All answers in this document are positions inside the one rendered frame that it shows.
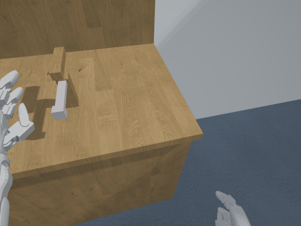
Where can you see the robot left hand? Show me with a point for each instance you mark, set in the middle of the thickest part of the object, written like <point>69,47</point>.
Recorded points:
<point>20,130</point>

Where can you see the robot left forearm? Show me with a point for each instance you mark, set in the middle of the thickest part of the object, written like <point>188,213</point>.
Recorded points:
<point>6,181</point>

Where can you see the tap lever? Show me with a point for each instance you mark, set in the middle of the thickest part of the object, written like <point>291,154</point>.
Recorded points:
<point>59,111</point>

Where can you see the robot right hand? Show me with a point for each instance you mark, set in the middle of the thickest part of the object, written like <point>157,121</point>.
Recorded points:
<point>236,216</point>

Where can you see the counter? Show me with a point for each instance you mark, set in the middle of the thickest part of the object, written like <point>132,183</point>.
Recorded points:
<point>128,128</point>

